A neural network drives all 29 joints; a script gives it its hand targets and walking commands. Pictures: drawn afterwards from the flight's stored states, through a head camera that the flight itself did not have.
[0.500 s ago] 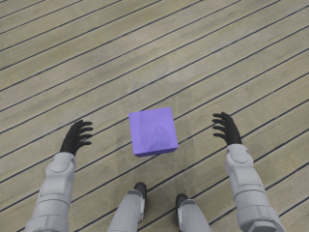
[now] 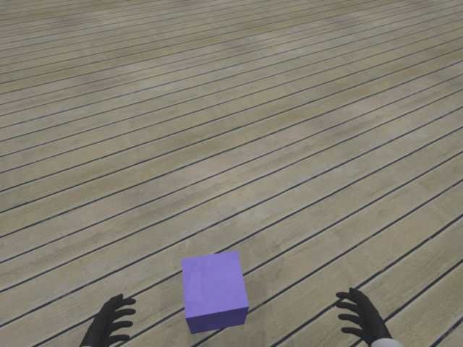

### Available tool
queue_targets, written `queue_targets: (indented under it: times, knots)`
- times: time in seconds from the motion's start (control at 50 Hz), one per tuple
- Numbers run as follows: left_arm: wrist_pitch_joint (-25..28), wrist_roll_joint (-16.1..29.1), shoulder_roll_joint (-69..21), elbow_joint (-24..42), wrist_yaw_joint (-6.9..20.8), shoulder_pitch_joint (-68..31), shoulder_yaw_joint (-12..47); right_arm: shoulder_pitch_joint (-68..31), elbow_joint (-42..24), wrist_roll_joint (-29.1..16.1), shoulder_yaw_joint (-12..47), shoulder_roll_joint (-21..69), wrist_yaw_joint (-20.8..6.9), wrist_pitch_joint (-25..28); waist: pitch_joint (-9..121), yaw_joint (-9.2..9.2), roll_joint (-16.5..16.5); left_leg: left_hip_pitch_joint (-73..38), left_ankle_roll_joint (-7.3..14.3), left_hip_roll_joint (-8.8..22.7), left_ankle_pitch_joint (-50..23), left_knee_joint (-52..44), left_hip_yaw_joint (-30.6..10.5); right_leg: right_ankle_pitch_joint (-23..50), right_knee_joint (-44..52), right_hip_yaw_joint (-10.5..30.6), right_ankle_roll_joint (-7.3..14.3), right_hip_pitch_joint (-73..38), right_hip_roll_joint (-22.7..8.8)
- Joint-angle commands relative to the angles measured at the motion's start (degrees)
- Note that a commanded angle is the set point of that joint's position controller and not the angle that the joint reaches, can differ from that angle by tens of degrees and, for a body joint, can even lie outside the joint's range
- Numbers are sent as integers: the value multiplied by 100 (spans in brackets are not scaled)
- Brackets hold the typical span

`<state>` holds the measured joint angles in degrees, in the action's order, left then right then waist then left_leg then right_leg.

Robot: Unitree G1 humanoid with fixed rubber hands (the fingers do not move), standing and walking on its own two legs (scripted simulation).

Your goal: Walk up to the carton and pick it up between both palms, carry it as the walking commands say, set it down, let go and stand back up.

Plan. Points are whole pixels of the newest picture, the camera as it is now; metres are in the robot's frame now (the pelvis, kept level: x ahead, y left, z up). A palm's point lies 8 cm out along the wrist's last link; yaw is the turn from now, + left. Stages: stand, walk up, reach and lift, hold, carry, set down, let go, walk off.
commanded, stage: let go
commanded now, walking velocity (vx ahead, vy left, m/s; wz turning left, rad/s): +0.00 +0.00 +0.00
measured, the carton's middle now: (214, 292) +0.41 +0.06 -0.65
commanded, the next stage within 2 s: stand in 0.36 s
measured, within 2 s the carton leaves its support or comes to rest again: neither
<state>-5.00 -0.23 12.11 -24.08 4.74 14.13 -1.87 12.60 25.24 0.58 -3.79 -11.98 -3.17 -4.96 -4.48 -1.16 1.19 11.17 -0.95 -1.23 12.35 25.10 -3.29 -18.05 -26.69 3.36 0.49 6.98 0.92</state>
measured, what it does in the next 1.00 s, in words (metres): shifts its weight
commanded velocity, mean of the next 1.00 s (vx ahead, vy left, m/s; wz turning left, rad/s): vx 0.00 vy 0.00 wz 0.00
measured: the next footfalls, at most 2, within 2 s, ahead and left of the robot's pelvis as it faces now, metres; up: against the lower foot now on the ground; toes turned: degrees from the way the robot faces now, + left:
none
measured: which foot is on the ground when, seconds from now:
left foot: down 0.00-1.00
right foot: down 0.00-1.00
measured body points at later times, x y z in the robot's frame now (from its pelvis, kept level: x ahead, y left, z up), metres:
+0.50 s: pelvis +0.02 +0.01 -0.01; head +0.03 +0.02 +0.44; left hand +0.16 +0.28 -0.10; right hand +0.14 -0.25 -0.11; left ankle +0.01 +0.13 -0.74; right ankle -0.04 -0.12 -0.74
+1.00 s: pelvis +0.07 +0.03 -0.02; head +0.09 +0.04 +0.43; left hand +0.08 +0.32 -0.15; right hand +0.20 -0.22 -0.14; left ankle +0.02 +0.13 -0.74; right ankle -0.04 -0.12 -0.74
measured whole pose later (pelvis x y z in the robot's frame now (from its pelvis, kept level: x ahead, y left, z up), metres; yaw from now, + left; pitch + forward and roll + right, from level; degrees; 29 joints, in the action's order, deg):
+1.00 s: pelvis +0.07 +0.03 -0.02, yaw +9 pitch +4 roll +0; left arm -1.7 -0.2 15.6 -42.0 -3.8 20.6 -2.5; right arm 17.8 43.6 0.8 -2.1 -14.4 2.6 0.9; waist 2.2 -1.3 0.9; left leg 19.3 2.2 -5.8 24.6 40.7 -6.5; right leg -29.6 -34.5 -6.9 -3.0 7.7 -5.2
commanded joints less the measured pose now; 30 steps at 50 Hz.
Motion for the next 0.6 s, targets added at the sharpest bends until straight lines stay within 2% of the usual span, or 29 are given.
queue_targets:
  times: [0.0, 0.02, 0.04, 0.06, 0.08, 0.1, 0.12, 0.14, 0.16, 0.18, 0.2, 0.22, 0.24, 0.28, 0.3, 0.32, 0.34, 0.36, 0.38, 0.4, 0.42, 0.44, 0.46, 0.48, 0.5, 0.52, 0.54, 0.56, 0.58]
  knots:
    - [-25, -120, 620, 640, -4, -255, -263, -298, -713, 52, -191, -640, -26, -32, 255, -12, -28, -1130, -52, -270, -995, -120, 435, 1011, 759, -186, -133, 572, -44]
    - [-62, -62, 729, 637, 4, -429, -167, -149, -588, -10, 91, -346, -19, -56, 106, 53, 508, -1105, 18, -234, -830, -123, 419, 1030, 708, -285, -212, 672, 10]
    - [-159, -29, 549, 563, 13, -126, -130, -88, -620, -50, -57, -478, 1, -109, -113, 115, -87, -1148, -25, -311, -876, -149, 498, 993, 799, -240, -177, 743, -56]
    - [-168, -150, 725, 698, -18, -440, -267, -75, -470, -47, 36, -320, -36, -135, -101, 78, -7, -1190, 15, -273, -860, -94, 416, 875, 737, -250, -184, 832, -16]
    - [-264, -52, 448, 579, 3, -236, -143, -379, -753, 14, -45, -642, -25, -128, 142, 68, 285, -1364, 15, -291, -842, -88, 458, 694, 746, -299, -163, 694, -7]
    - [-275, -176, 654, 647, -28, -187, -321, -100, -583, -53, -66, -490, -23, -159, -46, 103, -163, -1353, 12, -292, -1037, -47, 435, 1091, 744, -263, -179, 794, -31]
    - [-292, -64, 676, 743, -52, -405, -238, -376, -698, -28, 22, -545, -40, -157, -14, -13, 120, -1173, -22, -279, -660, -105, 411, 660, 701, -260, -146, 636, -61]
    - [-365, -188, 705, 744, -47, -648, -309, -419, -739, -33, -47, -398, -25, -122, 11, 58, -153, -1256, -44, -316, -572, -21, 510, 641, 773, -192, -144, 644, -89]
    - [-423, -186, 747, 787, -65, -523, -307, -325, -759, 13, -133, -582, -29, -146, -148, 141, -138, -1376, -35, -296, -563, -116, 488, 633, 808, -228, -134, 680, -63]
    - [-467, -118, 558, 691, -85, -298, -139, -87, -645, -41, 17, -516, 6, -132, -127, 112, 124, -1490, -2, -297, -923, -75, 438, 968, 773, -276, -185, 747, -34]
    - [-513, -56, 707, 818, -115, -236, -225, -240, -714, -46, -2, -449, 6, -134, 316, 6, -70, -1395, -41, -269, -1073, -127, 395, 1189, 573, -329, -187, 368, 27]
    - [-570, -136, 519, 570, -171, -82, -208, 87, -624, 25, -35, -608, 33, -125, -80, 106, 144, -1233, -27, -306, -1199, -105, 420, 1528, 600, -306, -227, 433, 26]
    - [-576, -172, 723, 738, -189, -441, -321, -281, -620, -35, -32, -553, 51, -128, -146, -31, 229, -1139, -8, -307, -934, -85, 362, 1290, 554, -282, -220, 617, -1]
    - [-646, -163, 701, 897, -220, -389, -272, 22, -548, -75, 16, -464, 71, -134, 131, -20, -2, -1109, -59, -280, -1002, -94, 424, 1397, 509, -319, -207, 251, 46]
    - [-693, -149, 670, 828, -242, -332, -258, 118, -518, -96, -47, -587, 90, -124, 54, 63, -243, -1061, -64, -323, -1007, -64, 499, 1599, 551, -200, -163, 209, -21]
    - [-745, 1, 610, 886, -238, -277, -177, -41, -585, -54, -78, -571, 121, -120, 351, 51, 34, -1062, -81, -301, -865, -44, 451, 1460, 498, -272, -182, 127, 13]
    - [-763, -35, 536, 906, -264, -512, -64, 60, -487, -108, 24, -495, 109, -73, -61, 165, -172, -1010, -67, -326, -898, -10, 504, 1406, 555, -309, -161, 410, 16]
    - [-94, -228, 1159, 6, -464, -435, -314, 723, 492, 247, -88, -849, 327, 292, -112, 296, 944, 694, -335, 364, 512, -195, -5, -1331, 553, -326, -297, 435, -547]
    - [220, -322, 1159, -41, -572, -133, -321, 581, 591, 263, -174, -1262, 433, 465, -104, -3, 703, 725, -393, 257, 988, -139, 2, -1948, 801, 155, -175, 589, -741]
    - [404, -346, 1149, -187, -607, 5, -271, 432, 574, 261, -132, -1087, 437, 594, -415, 42, 810, 1097, -353, 172, 408, 85, 88, -2017, 846, 258, -129, 838, -878]
    - [511, -282, 1183, -361, -679, -16, -302, 553, 703, 164, -55, -896, 399, 734, 18, 96, 718, 887, -372, 52, 526, 398, 402, -2492, 1089, 497, -33, 920, -1168]
    - [604, -259, 1282, -437, -676, -116, -309, 395, 752, 139, 0, -757, 347, 822, 102, 114, 399, 648, -267, 284, 2, 277, 82, -2089, 793, 317, 11, 1043, -1051]
    - [634, -243, 1190, -530, -658, -331, -291, 541, 877, 73, 57, -597, 275, 864, 281, 216, 65, 713, -205, 188, 72, 271, 11, -1791, 553, 33, -47, 882, -807]
    - [674, -219, 898, -546, -623, -155, -261, 536, 892, 76, 43, -713, 273, 886, 608, 63, -636, 782, -146, 303, -472, 102, -317, -1054, -23, -248, -112, 429, -531]
    - [716, -148, 732, -641, -648, -80, -235, 386, 983, 113, -31, -866, 317, 906, 1273, -141, -992, 582, 15, 377, -1691, 210, -543, -198, -407, -342, -204, -78, -493]
    - [717, -143, 900, -839, -651, 67, -259, 555, 998, 74, 18, -691, 325, 907, 1230, -51, -830, 497, 90, 362, -2446, 504, -364, 459, -413, -362, -256, -107, -557]
    - [734, -93, 1133, -874, -679, 67, -319, 499, 1033, 80, -41, -853, 334, 947, 1245, -64, -207, 686, 163, 349, -2365, 530, -506, 746, -466, -421, -268, -206, -555]
    - [714, -124, 867, -906, -726, 98, -245, 663, 1084, 104, -48, -885, 387, 934, 779, -38, -200, 1122, 164, 259, -2071, 645, -453, 968, -417, -244, -240, -163, -692]
    - [704, -149, 972, -912, -744, 177, -199, 641, 1135, 15, 27, -687, 407, 928, 907, -9, 247, 997, 156, 320, -1734, 740, -430, 1479, -273, -247, -182, -106, -858]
